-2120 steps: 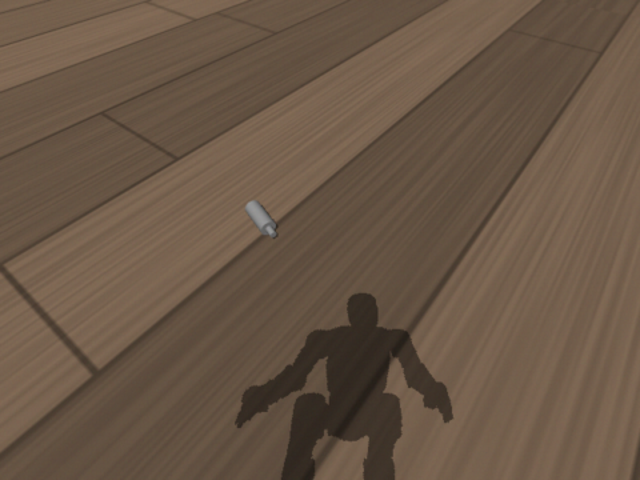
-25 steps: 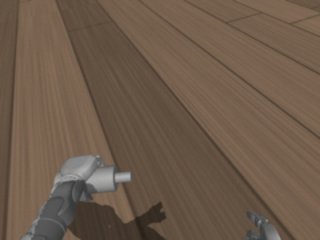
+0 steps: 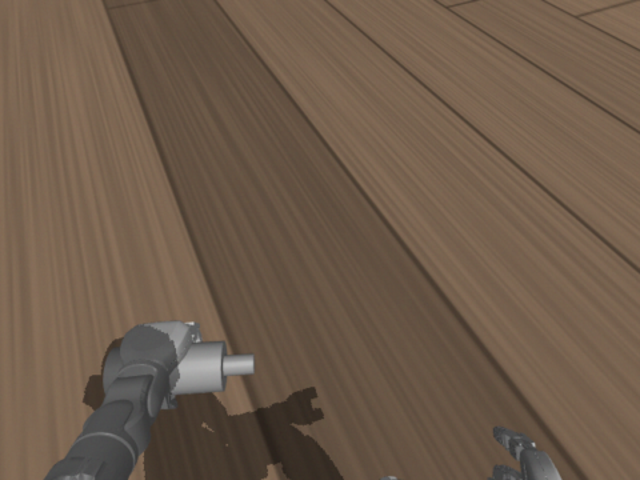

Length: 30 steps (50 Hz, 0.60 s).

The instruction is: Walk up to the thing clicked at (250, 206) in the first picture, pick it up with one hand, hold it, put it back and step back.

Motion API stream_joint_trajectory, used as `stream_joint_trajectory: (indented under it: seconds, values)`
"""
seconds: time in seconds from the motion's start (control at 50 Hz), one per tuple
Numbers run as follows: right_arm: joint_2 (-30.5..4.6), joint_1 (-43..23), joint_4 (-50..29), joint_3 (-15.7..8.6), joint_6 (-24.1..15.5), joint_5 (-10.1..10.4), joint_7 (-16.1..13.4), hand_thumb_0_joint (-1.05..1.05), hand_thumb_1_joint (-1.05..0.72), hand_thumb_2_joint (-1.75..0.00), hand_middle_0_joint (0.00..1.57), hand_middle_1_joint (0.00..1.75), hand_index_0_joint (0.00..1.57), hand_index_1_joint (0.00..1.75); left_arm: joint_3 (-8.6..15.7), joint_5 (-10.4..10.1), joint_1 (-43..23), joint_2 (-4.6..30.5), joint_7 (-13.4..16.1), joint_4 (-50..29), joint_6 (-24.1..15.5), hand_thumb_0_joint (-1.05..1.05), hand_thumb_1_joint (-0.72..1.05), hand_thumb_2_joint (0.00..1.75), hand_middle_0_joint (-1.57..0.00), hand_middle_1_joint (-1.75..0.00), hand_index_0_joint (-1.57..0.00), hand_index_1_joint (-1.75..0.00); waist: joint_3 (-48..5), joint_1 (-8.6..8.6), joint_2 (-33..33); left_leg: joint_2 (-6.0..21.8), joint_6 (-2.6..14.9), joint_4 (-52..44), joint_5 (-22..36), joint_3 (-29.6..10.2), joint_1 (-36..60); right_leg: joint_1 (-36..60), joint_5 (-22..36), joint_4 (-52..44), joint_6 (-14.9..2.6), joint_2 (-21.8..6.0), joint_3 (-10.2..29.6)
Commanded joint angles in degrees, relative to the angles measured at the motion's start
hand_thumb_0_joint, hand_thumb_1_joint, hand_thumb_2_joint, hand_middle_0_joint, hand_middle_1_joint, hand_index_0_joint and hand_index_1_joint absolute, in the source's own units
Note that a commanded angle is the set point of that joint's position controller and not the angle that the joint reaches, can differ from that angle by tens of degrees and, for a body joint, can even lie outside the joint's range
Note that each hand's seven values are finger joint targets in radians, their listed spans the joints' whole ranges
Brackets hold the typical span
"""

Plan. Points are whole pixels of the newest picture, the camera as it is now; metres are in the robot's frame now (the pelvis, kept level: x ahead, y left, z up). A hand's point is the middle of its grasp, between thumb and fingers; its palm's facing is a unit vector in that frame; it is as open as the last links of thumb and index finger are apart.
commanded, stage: crouch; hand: left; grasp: from above
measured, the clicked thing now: (185, 368) +0.29 +0.21 -0.11
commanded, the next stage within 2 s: lower in 1.52 s
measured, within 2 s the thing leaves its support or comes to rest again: neither
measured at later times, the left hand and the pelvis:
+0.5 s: hand (201, 388) +0.33 +0.24 -0.34, palm faces -0.44 +0.00 -0.90, open 9.8 cm; pelvis -0.06 +0.01 -0.20, yaw -1 degrees
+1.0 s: hand (215, 401) +0.34 +0.25 -0.50, palm faces -0.45 -0.03 -0.89, open 9.9 cm; pelvis -0.06 +0.00 -0.32, yaw -2 degrees
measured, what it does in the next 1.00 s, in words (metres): lowers itself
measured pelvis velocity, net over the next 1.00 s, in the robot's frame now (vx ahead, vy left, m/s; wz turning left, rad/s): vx -0.06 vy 0.00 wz -0.03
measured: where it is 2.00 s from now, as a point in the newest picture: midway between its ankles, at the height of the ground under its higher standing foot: outside the picture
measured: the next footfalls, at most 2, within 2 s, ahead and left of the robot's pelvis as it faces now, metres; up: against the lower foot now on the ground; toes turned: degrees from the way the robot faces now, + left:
none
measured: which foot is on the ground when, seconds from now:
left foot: down 0.00-1.00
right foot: down 0.00-1.00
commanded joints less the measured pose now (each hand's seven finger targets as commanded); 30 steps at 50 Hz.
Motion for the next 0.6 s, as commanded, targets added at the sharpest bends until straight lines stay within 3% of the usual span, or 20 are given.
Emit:
stream_joint_trajectory:
  seconds: [0.0, 0.06, 0.1, 0.22, 0.24, 0.26, 0.3, 0.32, 0.36, 0.4, 0.42, 0.46, 0.5, 0.58]
  values:
    - [-8.54, 3.52, -3.12, -3.77, -2.13, -1.02, 0.18, 0.00, -0.89, -0.90, 0.20, 0.30, 0.20, 0.30, 4.99, 3.12, -22.73, 9.89, 7.62, -4.73, -1.51, 0.00, 0.56, 0.79, -0.95, -0.69, -0.96, -0.68, -20.51, -2.40, 1.93, -1.88, 0.08, 8.77, 12.08, 1.81, -0.80, -6.91, 10.17, 6.58, -2.61, 1.76, -1.90]
    - [-8.91, 4.23, -3.31, -4.07, -2.76, -1.65, 0.45, 0.00, -0.89, -0.90, 0.20, 0.30, 0.20, 0.30, 4.61, 4.42, -26.00, 8.45, 10.67, -0.01, -2.18, 0.00, 0.54, 0.76, -0.92, -0.71, -0.93, -0.70, -22.56, -3.17, 2.86, -1.59, 0.08, 15.04, 7.39, 1.36, -9.34, -15.53, 6.02, 13.54, -3.06, 1.92, -2.16]
    - [-9.53, 4.60, -3.15, -4.31, -3.22, -2.05, 0.46, 0.00, -0.89, -0.90, 0.20, 0.30, 0.20, 0.30, 6.11, 5.11, -27.64, 10.14, 12.42, 1.63, -2.31, 0.00, 0.53, 0.77, -0.90, -0.72, -0.92, -0.71, -25.15, -2.85, 4.67, -1.47, 0.00, 18.82, 5.68, 0.91, -13.83, -21.23, 3.93, 18.04, -3.20, 2.10, -2.52]
    - [-10.20, 6.11, -1.25, -4.73, -4.86, -3.20, -0.45, 0.00, -0.88, -0.89, 0.20, 0.30, 0.20, 0.30, 7.85, 4.45, -32.33, 11.97, 15.15, 7.31, -1.25, 0.00, 0.56, 0.79, -0.93, -0.69, -0.94, -0.68, -34.48, -3.75, 5.97, -0.97, 0.45, 30.75, 2.06, -0.68, -26.28, -34.86, 0.31, 31.62, -3.74, 2.28, -3.82]
    - [-10.57, 6.30, -0.98, -4.88, -5.12, -3.39, -0.57, 0.00, -0.88, -0.89, 0.20, 0.30, 0.20, 0.30, 8.44, 4.32, -33.62, 12.93, 15.38, 7.47, -1.19, 0.00, 0.56, 0.78, -0.93, -0.69, -0.94, -0.68, -35.78, -4.05, 6.58, -0.84, 0.46, 32.39, 1.20, -1.04, -27.81, -37.16, -0.26, 33.39, -3.70, 2.23, -3.94]
    - [-10.29, 6.26, -0.87, -4.65, -5.25, -3.48, -0.68, 0.00, -0.88, -0.89, 0.20, 0.30, 0.20, 0.30, 8.03, 4.21, -32.02, 11.66, 15.45, 9.90, -0.70, 0.00, 0.56, 0.77, -0.94, -0.66, -0.95, -0.66, -36.17, -4.27, 5.79, -1.01, 0.69, 34.01, 0.74, -0.96, -30.81, -38.09, -0.63, 35.08, -3.63, 2.19, -3.96]
    - [-10.84, 6.41, -0.74, -5.13, -5.65, -3.70, -0.89, 0.00, -0.88, -0.89, 0.20, 0.30, 0.20, 0.30, 10.34, 4.21, -35.03, 15.81, 15.73, 6.61, -0.67, 0.00, 0.54, 0.79, -0.93, -0.66, -0.93, -0.66, -39.48, -3.30, 6.84, -1.16, 0.52, 36.00, -2.99, -1.21, -34.09, -39.87, -3.20, 37.69, -3.63, 1.89, -3.89]
    - [-10.53, 5.91, -0.41, -4.74, -5.80, -3.93, -0.90, 0.00, -0.88, -0.89, 0.20, 0.30, 0.20, 0.30, 10.15, 4.06, -32.88, 14.84, 15.57, 10.60, -0.18, 0.00, 0.55, 0.78, -0.94, -0.66, -0.94, -0.66, -37.78, -4.05, 5.76, -1.22, 0.58, 37.31, -4.14, -1.15, -37.72, -41.26, -4.22, 39.14, -3.47, 1.85, -4.01]
    - [-10.85, 6.11, -0.58, -4.98, -6.18, -4.07, -0.92, 0.00, -0.88, -0.89, 0.20, 0.30, 0.20, 0.30, 11.15, 3.96, -35.56, 17.03, 15.17, 7.99, -0.58, 0.00, 0.54, 0.82, -0.94, -0.67, -0.93, -0.68, -41.09, -4.34, 5.73, -1.50, 0.77, 39.62, -6.83, -0.96, -40.49, -42.35, -6.34, 41.31, -3.54, 1.86, -3.95]
    - [-10.70, 6.23, -0.24, -4.72, -6.55, -4.38, -0.73, 0.00, -0.88, -0.89, 0.20, 0.30, 0.20, 0.30, 10.66, 3.56, -35.41, 15.50, 14.63, 10.50, -0.59, 0.00, 0.55, 0.81, -0.94, -0.69, -0.94, -0.69, -40.04, -5.07, 5.08, -1.53, 0.69, 42.20, -8.64, -1.56, -43.36, -47.62, -8.36, 44.22, -3.62, 1.77, -4.40]
    - [-10.81, 6.04, -0.34, -4.86, -6.76, -4.39, -0.71, 0.00, -0.88, -0.89, 0.20, 0.30, 0.20, 0.30, 10.88, 3.24, -38.00, 16.18, 14.43, 8.28, -1.01, 0.00, 0.57, 0.82, -0.95, -0.70, -0.95, -0.69, -41.73, -5.36, 6.65, -1.49, 0.70, 43.52, -9.50, -1.60, -43.57, -49.59, -9.37, 45.44, -3.71, 1.75, -4.46]
    - [-10.93, 6.09, -0.37, -4.74, -7.07, -4.65, -0.45, 0.00, -0.88, -0.89, 0.20, 0.30, 0.20, 0.30, 11.76, 3.25, -37.23, 17.62, 14.32, 10.00, -1.63, 0.00, 0.57, 0.84, -0.96, -0.69, -0.96, -0.69, -42.62, -5.41, 5.93, -1.78, 0.84, 45.27, -12.31, -2.08, -46.16, -51.53, -12.10, 47.70, -3.82, 1.83, -4.98]
    - [-11.11, 6.20, 0.10, -4.60, -7.62, -4.96, 0.08, 0.00, -0.88, -0.89, 0.20, 0.30, 0.20, 0.30, 10.68, 2.92, -37.37, 15.69, 13.98, 11.22, -2.71, 0.00, 0.57, 0.86, -0.95, -0.71, -0.96, -0.71, -40.81, -6.87, 5.43, -1.79, 0.99, 47.18, -15.30, -2.96, -48.63, -56.18, -14.37, 49.47, -3.69, 1.58, -5.36]
    - [-11.51, 7.42, 0.95, -4.03, -8.55, -5.38, 0.77, 0.00, -0.88, -0.89, 0.20, 0.30, 0.20, 0.30, 12.15, 3.60, -40.79, 18.17, 14.60, 9.12, -4.94, 0.00, 0.57, 0.87, -0.95, -0.72, -0.95, -0.72, -44.99, -7.51, 6.69, -2.25, 1.18, 52.11, -14.42, -2.58, -51.06, -59.60, -13.77, 53.20, -3.60, 1.21, -5.50]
